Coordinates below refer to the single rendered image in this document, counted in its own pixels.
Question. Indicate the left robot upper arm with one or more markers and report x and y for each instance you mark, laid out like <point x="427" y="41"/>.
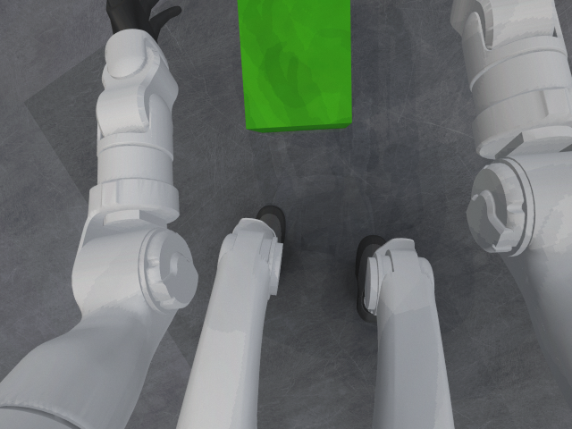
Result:
<point x="128" y="287"/>

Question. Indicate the robot left hand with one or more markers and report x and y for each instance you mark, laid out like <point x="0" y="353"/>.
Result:
<point x="134" y="14"/>

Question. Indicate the right robot thigh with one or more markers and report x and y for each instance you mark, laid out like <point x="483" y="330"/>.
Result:
<point x="412" y="389"/>

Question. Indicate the carton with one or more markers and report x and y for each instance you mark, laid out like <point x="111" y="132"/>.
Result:
<point x="296" y="64"/>

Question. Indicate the right robot forearm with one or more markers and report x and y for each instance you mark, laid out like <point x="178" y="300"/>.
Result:
<point x="518" y="73"/>

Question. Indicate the right robot upper arm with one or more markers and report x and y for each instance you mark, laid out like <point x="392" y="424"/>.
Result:
<point x="521" y="208"/>

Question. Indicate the left robot shin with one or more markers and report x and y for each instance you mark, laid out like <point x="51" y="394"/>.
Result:
<point x="245" y="224"/>

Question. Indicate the left robot forearm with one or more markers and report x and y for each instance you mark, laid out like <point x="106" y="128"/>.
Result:
<point x="134" y="188"/>

